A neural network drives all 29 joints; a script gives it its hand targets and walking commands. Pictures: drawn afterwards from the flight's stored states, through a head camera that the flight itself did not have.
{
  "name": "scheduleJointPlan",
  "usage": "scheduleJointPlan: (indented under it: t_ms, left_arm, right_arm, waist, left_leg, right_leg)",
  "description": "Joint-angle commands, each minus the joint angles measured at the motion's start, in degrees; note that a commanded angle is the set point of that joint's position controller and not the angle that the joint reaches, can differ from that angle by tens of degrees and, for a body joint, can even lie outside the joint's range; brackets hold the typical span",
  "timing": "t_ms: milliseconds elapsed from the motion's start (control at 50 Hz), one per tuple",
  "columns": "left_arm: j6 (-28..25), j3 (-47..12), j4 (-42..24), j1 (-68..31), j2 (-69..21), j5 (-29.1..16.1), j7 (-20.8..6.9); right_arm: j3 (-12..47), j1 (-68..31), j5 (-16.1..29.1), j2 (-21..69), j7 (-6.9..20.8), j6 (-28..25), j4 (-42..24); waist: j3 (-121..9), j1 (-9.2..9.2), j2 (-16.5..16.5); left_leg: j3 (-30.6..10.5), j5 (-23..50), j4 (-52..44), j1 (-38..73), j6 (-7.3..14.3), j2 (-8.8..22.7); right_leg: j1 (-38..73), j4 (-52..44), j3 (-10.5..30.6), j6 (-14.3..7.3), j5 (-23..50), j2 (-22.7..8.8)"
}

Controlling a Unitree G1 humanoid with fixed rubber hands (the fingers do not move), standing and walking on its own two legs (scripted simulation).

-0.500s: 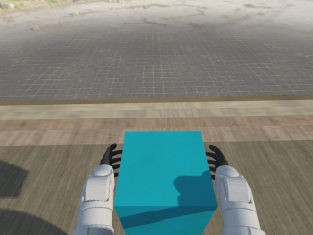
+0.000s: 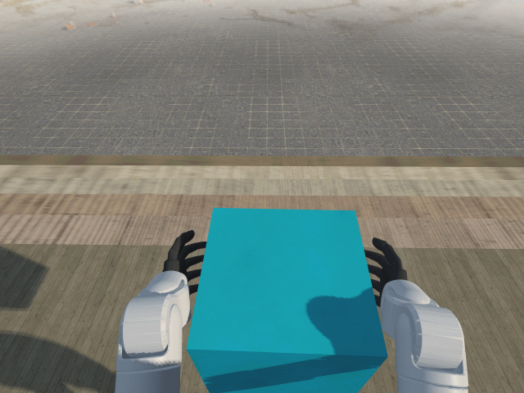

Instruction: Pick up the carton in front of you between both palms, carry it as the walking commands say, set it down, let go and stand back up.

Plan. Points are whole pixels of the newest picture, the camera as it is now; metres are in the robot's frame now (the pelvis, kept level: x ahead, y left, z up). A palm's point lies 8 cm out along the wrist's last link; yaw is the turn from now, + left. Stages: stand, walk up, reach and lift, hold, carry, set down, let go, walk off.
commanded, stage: carry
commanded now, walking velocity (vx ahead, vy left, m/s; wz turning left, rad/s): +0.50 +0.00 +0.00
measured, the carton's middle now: (281, 311) +0.27 -0.01 +0.02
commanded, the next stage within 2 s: none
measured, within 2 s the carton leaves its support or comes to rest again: neither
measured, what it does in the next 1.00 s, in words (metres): walks ahead: left foot, then right foot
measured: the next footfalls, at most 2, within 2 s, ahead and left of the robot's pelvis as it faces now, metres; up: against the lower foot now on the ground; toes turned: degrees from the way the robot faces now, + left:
left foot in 0.22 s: +0.25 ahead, +0.12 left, +0.00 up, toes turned +9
right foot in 0.66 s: +0.59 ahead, -0.08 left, +0.00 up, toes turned -13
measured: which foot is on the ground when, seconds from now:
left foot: up 0.00-0.20, down 0.22-0.66, up 0.68-1.00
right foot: down 0.00-0.24, up 0.26-0.64, down 0.66-1.00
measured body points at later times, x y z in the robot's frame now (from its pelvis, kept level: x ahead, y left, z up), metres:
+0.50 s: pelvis +0.29 +0.04 +0.02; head +0.30 +0.05 +0.47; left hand +0.59 +0.16 +0.09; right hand +0.56 -0.14 +0.10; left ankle +0.21 +0.11 -0.73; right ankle +0.35 -0.11 -0.68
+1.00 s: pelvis +0.61 -0.02 +0.01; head +0.64 -0.03 +0.46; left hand +0.95 +0.14 +0.11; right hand +0.96 -0.16 +0.10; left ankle +0.71 +0.12 -0.67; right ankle +0.55 -0.07 -0.73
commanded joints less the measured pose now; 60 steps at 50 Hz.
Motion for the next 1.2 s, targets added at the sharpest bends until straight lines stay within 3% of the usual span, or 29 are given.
scheduleJointPlan:
  t_ms: [0,20,60,140,180,200,220,240,260,300,320,400,560,620,640,660,680,700,720,760,800,860,960,1040,1080,1120,1140,1160,1180]
  left_arm:
    - [3.41,-39.46,-7.86,-22.48,-51.56,-20.50,-12.73]
    - [3.79,-39.85,-10.08,-22.88,-51.99,-20.99,-12.75]
    - [4.72,-40.63,-12.88,-26.05,-51.09,-22.95,-12.98]
    - [6.59,-41.03,-12.84,-24.53,-47.85,-24.94,-13.78]
    - [7.53,-40.82,-12.47,-24.63,-46.42,-25.05,-14.07]
    - [8.05,-40.36,-12.08,-24.84,-45.28,-24.87,-14.22]
    - [8.84,-40.25,-12.91,-27.13,-43.81,-25.13,-14.49]
    - [9.45,-40.64,-12.17,-29.67,-44.49,-25.98,-14.71]
    - [9.42,-40.41,-11.13,-29.69,-45.95,-26.25,-14.90]
    - [8.75,-39.93,-9.53,-29.17,-49.04,-25.78,-15.17]
    - [8.22,-39.90,-9.34,-28.51,-50.20,-25.10,-15.05]
    - [6.11,-39.76,-8.66,-24.13,-53.27,-21.73,-13.59]
    - [5.72,-40.65,-9.53,-21.36,-51.90,-20.64,-12.90]
    - [5.63,-41.21,-10.69,-23.58,-50.77,-22.23,-13.40]
    - [5.58,-41.10,-10.79,-24.61,-50.01,-22.48,-13.52]
    - [5.80,-40.91,-10.83,-25.17,-49.39,-22.44,-13.51]
    - [5.36,-40.12,-8.58,-26.45,-47.77,-22.06,-13.80]
    - [5.25,-40.63,-8.18,-26.78,-48.38,-23.39,-13.89]
    - [4.90,-41.02,-8.53,-29.25,-48.81,-24.24,-13.92]
    - [4.10,-42.47,-8.67,-34.13,-49.97,-25.68,-13.95]
    - [3.36,-43.26,-7.49,-38.07,-49.47,-26.64,-13.97]
    - [2.60,-42.48,-3.78,-41.99,-47.40,-27.55,-14.02]
    - [3.09,-38.51,2.18,-50.45,-44.82,-28.51,-13.31]
    - [4.32,-34.43,8.39,-56.17,-44.63,-27.69,-12.37]
    - [4.69,-32.90,11.25,-59.50,-45.61,-27.27,-11.95]
    - [5.05,-32.07,13.51,-62.70,-47.68,-27.51,-11.69]
    - [5.14,-31.53,14.38,-64.77,-48.02,-27.63,-11.55]
    - [5.41,-30.80,15.67,-66.04,-50.33,-27.93,-11.40]
    - [5.36,-30.19,15.78,-67.26,-50.77,-27.35,-11.17]
  right_arm:
    - [43.32,-31.67,24.37,50.57,15.94,1.85,-6.38]
    - [43.21,-30.49,24.45,50.93,16.01,2.11,-7.12]
    - [42.97,-30.75,24.45,51.45,15.45,2.60,-7.84]
    - [41.10,-27.29,21.95,48.96,13.64,3.94,-8.14]
    - [40.03,-26.30,21.12,47.61,13.33,4.66,-7.21]
    - [39.37,-26.02,20.82,46.71,13.24,5.08,-6.46]
    - [38.70,-25.42,19.88,46.11,13.13,5.31,-5.29]
    - [38.11,-27.60,19.57,46.11,13.00,5.44,-4.12]
    - [38.68,-28.79,20.33,47.44,13.07,5.66,-5.21]
    - [40.07,-31.65,21.59,51.24,13.46,5.32,-6.63]
    - [41.02,-32.92,22.40,53.02,13.82,4.99,-7.38]
    - [42.98,-32.22,24.76,54.10,15.31,4.21,-8.87]
    - [42.22,-26.48,23.67,50.93,16.63,3.79,-6.91]
    - [42.75,-29.62,23.75,49.66,16.26,3.62,-8.89]
    - [43.03,-30.67,23.70,48.77,16.07,3.61,-9.35]
    - [43.17,-32.52,23.62,47.76,15.95,3.65,-9.50]
    - [44.00,-34.51,24.27,47.95,15.63,4.07,-9.76]
    - [43.79,-35.87,23.98,47.22,15.37,3.75,-8.69]
    - [43.65,-37.22,24.00,48.29,15.14,3.30,-7.48]
    - [43.86,-39.48,24.08,49.73,14.54,2.07,-5.26]
    - [43.61,-41.23,23.20,49.86,13.75,1.01,-2.59]
    - [42.58,-44.17,21.97,48.29,12.31,-0.10,1.17]
    - [39.68,-53.99,22.69,45.72,10.49,0.69,5.19]
    - [36.22,-60.86,23.85,45.33,10.28,2.26,10.54]
    - [34.38,-64.42,24.32,45.92,10.49,2.73,13.43]
    - [32.06,-66.08,24.66,46.92,10.79,2.87,16.78]
    - [30.91,-66.59,25.03,47.82,11.01,2.85,18.07]
    - [29.64,-68.41,24.58,46.45,11.11,2.76,19.05]
    - [29.66,-68.82,25.73,49.22,11.54,2.61,20.36]
  waist:
    - [-7.14,2.49,-7.27]
    - [-7.84,2.48,-5.29]
    - [-7.53,2.21,-7.00]
    - [-7.06,1.46,-10.83]
    - [-9.38,0.11,-7.43]
    - [-11.98,-0.77,-4.14]
    - [-12.94,-2.22,9.67]
    - [-11.37,-1.67,15.07]
    - [-10.56,-1.22,9.51]
    - [-10.06,-0.95,0.99]
    - [-9.93,-0.60,0.06]
    - [-9.40,-0.50,4.18]
    - [-1.68,-1.27,8.37]
    - [-6.04,0.58,8.45]
    - [-10.18,1.50,6.06]
    - [-13.90,2.82,-0.68]
    - [-17.19,2.11,-16.83]
    - [-16.08,2.36,-15.68]
    - [-15.21,2.31,-13.20]
    - [-13.97,1.83,-2.83]
    - [-14.55,1.63,-4.69]
    - [-13.01,1.98,-6.94]
    - [-8.26,3.53,-8.33]
    - [-5.26,4.23,-8.29]
    - [-5.90,3.08,-10.13]
    - [-12.65,-1.44,-7.67]
    - [-17.46,-4.11,-2.80]
    - [-24.89,-3.34,11.10]
    - [-24.41,-4.34,17.51]
  left_leg:
    - [0.78,-6.98,10.66,-31.83,0.93,1.44]
    - [0.88,-4.55,6.67,-30.81,1.03,1.94]
    - [3.35,3.74,-1.60,-24.39,0.64,0.70]
    - [9.80,16.29,-14.95,-5.78,0.45,-3.08]
    - [13.44,19.17,-17.82,13.43,1.59,-5.24]
    - [8.56,14.81,-17.55,23.70,2.45,-1.41]
    - [-18.73,1.22,-29.02,27.76,6.85,14.36]
    - [-35.49,5.86,-34.30,30.91,13.64,21.78]
    - [-33.13,11.25,-32.48,29.74,15.01,23.03]
    - [-23.10,18.84,-31.63,24.93,12.23,19.62]
    - [-18.02,20.86,-32.62,22.68,10.06,17.92]
    - [-6.35,29.35,-33.53,23.20,7.45,13.24]
    - [4.20,45.73,-31.16,23.62,6.26,9.75]
    - [10.02,57.26,-17.06,20.20,3.49,8.01]
    - [11.31,51.66,-7.00,14.14,2.16,6.19]
    - [10.25,34.92,7.11,5.63,0.92,4.70]
    - [6.64,9.82,23.91,-12.69,-0.80,-4.18]
    - [-1.14,0.73,32.66,-18.92,0.72,-3.80]
    - [-2.96,2.01,35.58,-21.24,2.38,-1.04]
    - [-3.54,6.52,30.85,-20.76,3.40,2.28]
    - [-2.15,9.40,25.35,-18.48,2.99,2.44]
    - [0.20,11.09,19.00,-20.79,2.52,1.66]
    - [3.66,19.20,4.06,-23.63,2.62,0.78]
    - [7.33,24.06,-7.99,-18.89,4.67,-2.46]
    - [7.91,24.09,-11.20,-13.12,6.18,-3.69]
    - [10.36,22.49,-15.53,3.41,6.62,-7.46]
    - [1.20,20.92,-15.33,15.14,6.76,-0.31]
    - [-26.11,17.30,-15.66,31.04,14.71,14.86]
    - [-37.62,19.07,-22.23,35.65,17.80,16.56]
  right_leg:
    - [32.46,-11.65,31.11,-12.30,23.12,-23.27]
    - [31.81,-12.81,27.33,-10.36,19.31,-22.23]
    - [27.03,-13.91,18.50,-6.56,18.33,-17.68]
    - [15.27,-11.28,6.54,-3.05,18.04,-12.99]
    - [4.53,-0.78,0.48,-0.54,21.73,-10.25]
    - [-2.46,8.80,-2.04,1.16,17.81,-8.32]
    - [-12.88,26.29,-3.44,4.21,4.42,-2.97]
    - [-24.14,36.51,2.39,3.88,-10.76,1.01]
    - [-27.80,42.98,7.28,1.78,-11.63,-3.43]
    - [-27.25,41.82,8.95,0.55,-5.57,-7.21]
    - [-25.27,37.41,9.04,0.77,-2.01,-8.18]
    - [-22.85,24.75,3.99,1.92,3.18,-5.08]
    - [-16.65,2.68,-4.05,0.52,14.58,-1.00]
    - [1.52,-1.43,-8.29,-0.95,13.94,3.35]
    - [13.36,-1.31,-7.52,-1.06,10.65,2.61]
    - [22.26,-3.14,7.03,-1.86,-0.11,-8.08]
    - [33.00,-10.87,36.70,-11.58,-6.05,-23.15]
    - [31.96,-14.38,40.10,-13.04,0.84,-23.71]
    - [29.95,-12.33,32.94,-12.15,9.35,-22.09]
    - [23.31,-9.90,23.06,-9.07,18.76,-19.44]
    - [19.82,-10.95,17.43,-7.37,16.92,-17.52]
    - [18.15,-11.20,12.55,-8.22,16.87,-15.88]
    - [18.23,-9.47,7.25,-8.89,23.20,-13.13]
    - [17.73,-6.44,4.38,-7.37,31.49,-11.02]
    - [18.28,-3.01,3.32,-5.98,37.61,-11.59]
    - [16.64,13.02,-1.74,-2.75,44.38,-8.66]
    - [9.42,23.93,-1.36,-1.21,28.59,-7.15]
    - [-7.86,39.78,2.02,0.24,5.86,0.12]
    - [-20.34,49.21,7.26,0.20,-13.74,5.93]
